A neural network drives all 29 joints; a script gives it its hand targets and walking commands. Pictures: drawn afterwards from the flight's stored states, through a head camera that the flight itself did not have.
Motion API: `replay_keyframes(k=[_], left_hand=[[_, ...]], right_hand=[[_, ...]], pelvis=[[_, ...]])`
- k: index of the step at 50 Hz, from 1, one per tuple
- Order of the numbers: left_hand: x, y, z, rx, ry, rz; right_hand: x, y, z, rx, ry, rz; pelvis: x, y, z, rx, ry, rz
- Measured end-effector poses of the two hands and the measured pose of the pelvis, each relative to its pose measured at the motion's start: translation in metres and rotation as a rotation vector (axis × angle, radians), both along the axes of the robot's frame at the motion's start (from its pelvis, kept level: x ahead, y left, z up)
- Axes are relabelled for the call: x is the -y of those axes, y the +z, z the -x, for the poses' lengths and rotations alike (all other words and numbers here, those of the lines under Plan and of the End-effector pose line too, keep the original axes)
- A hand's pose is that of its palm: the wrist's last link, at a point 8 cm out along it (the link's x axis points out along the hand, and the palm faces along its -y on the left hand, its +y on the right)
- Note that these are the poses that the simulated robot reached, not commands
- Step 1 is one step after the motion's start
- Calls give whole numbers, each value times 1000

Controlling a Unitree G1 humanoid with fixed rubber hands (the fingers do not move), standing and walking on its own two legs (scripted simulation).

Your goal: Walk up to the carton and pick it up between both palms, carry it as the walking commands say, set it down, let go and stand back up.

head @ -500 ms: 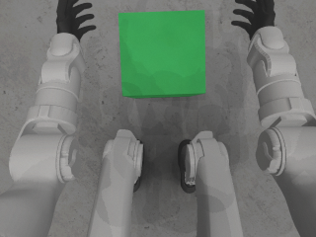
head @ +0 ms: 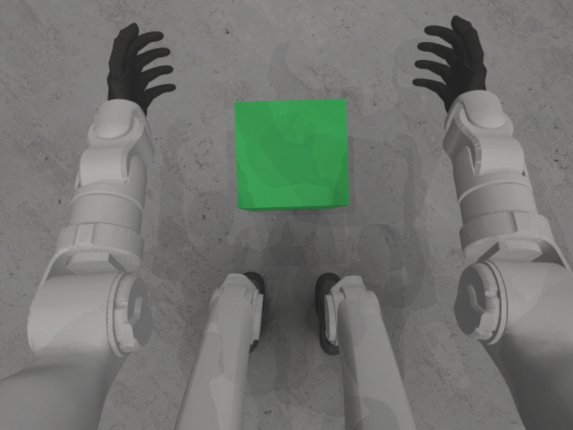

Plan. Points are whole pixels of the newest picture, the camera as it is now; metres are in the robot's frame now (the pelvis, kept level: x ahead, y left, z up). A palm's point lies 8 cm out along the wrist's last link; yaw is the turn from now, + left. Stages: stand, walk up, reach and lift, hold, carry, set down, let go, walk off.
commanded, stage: set down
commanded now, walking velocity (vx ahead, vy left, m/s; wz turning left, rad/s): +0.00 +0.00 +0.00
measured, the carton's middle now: (290, 163) +0.48 +0.01 -0.46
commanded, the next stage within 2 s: let go in 0.34 s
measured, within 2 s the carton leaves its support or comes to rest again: neither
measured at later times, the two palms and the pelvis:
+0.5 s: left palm (99, 88) +0.49 +0.20 -0.03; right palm (505, 82) +0.50 -0.20 -0.03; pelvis +0.03 +0.00 +0.09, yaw -1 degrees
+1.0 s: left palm out of the picture +0.31 +0.23 +0.09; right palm out of the picture +0.33 -0.23 +0.09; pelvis +0.09 +0.00 +0.17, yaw +0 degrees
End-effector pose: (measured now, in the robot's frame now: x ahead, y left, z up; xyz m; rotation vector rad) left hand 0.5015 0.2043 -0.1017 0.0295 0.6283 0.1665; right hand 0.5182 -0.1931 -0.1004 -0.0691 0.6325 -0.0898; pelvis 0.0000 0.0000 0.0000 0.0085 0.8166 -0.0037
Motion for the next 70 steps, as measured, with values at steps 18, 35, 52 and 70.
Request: replay_keyframes(k=[18, 35, 52, 70], left_hand=[[4, 84, 0, -18, -14, -9], [-16, 114, 79, -128, -118, -104], [-23, 195, 203, -168, -117, -81], [-28, 224, 244, -178, -135, -84]], right_hand=[[0, 83, 1, -16, 20, 14], [14, 109, 87, -109, 45, 103], [34, 193, 205, -142, 35, 86], [36, 222, 259, -167, 51, 81]], pelvis=[[-4, 83, -21, 50, -6, 3], [-1, 124, -55, 161, -6, 6], [0, 176, -90, 569, 6, 10], [-1, 188, -98, 892, 4, 11]])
